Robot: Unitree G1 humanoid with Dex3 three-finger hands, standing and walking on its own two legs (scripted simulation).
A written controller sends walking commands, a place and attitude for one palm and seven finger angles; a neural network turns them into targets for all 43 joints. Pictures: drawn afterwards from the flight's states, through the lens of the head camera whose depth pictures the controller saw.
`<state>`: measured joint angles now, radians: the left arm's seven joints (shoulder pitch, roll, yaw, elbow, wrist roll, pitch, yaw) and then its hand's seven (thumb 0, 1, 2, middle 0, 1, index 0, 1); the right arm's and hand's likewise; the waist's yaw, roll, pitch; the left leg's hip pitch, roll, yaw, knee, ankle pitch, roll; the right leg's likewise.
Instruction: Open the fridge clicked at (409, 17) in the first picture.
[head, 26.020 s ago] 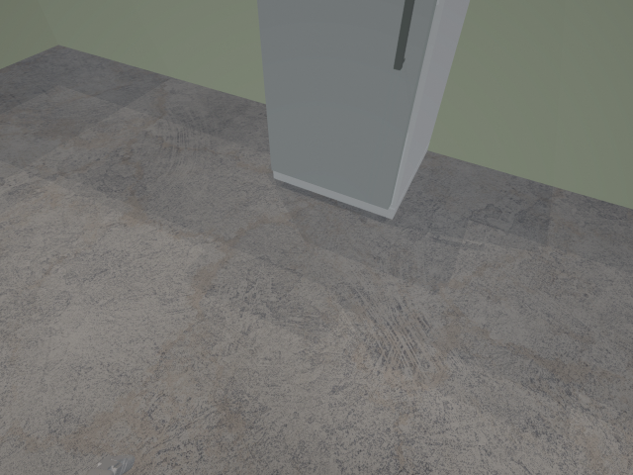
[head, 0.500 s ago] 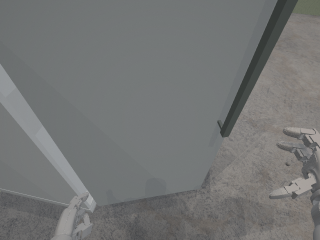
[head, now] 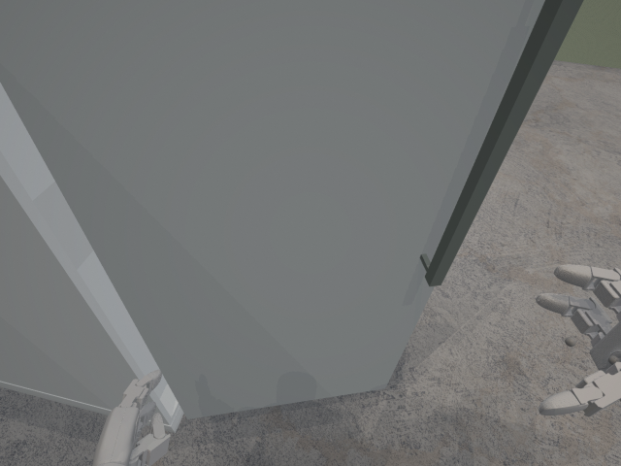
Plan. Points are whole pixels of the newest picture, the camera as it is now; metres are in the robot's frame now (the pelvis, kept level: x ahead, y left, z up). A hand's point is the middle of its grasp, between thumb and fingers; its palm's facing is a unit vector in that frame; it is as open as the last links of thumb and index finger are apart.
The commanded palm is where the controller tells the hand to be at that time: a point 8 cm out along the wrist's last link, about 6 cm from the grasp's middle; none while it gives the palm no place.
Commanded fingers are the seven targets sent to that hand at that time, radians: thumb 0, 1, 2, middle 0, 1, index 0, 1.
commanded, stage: draw the hand back to the body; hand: right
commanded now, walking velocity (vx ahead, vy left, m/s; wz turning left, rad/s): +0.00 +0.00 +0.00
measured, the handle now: (479, 154) +0.45 -0.20 +0.21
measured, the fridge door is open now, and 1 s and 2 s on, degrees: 68 68 68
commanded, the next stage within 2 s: step back with the hand held close in 1.04 s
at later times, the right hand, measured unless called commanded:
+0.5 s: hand (607, 328) +0.23 -0.28 +0.16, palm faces +0.46 +0.82 -0.35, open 10.4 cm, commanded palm +0.18 -0.32 +0.17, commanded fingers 0.00 -0.65 -0.78 0.21 0.45 0.21 0.45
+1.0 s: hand (607, 340) +0.21 -0.26 +0.17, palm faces +0.47 +0.81 -0.36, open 7.5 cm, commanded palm +0.16 -0.30 +0.19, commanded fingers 0.00 -0.90 -0.90 0.20 0.30 0.20 0.30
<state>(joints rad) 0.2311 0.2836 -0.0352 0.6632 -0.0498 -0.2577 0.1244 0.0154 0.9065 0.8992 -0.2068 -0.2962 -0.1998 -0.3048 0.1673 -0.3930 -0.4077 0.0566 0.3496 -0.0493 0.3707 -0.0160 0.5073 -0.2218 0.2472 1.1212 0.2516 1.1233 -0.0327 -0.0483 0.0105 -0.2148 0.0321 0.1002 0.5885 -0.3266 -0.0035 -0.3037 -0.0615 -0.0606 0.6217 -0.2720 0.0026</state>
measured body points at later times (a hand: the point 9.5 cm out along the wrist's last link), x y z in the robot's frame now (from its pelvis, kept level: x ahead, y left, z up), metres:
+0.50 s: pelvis +0.02 -0.01 +0.02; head +0.00 +0.00 +0.47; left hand +0.21 +0.21 -0.06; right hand +0.20 -0.32 +0.18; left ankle +0.00 +0.12 -0.73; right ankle +0.04 -0.12 -0.73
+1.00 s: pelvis +0.02 +0.00 +0.02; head -0.01 +0.02 +0.47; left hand +0.19 +0.24 -0.07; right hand +0.18 -0.30 +0.19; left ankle +0.00 +0.12 -0.73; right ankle +0.04 -0.12 -0.73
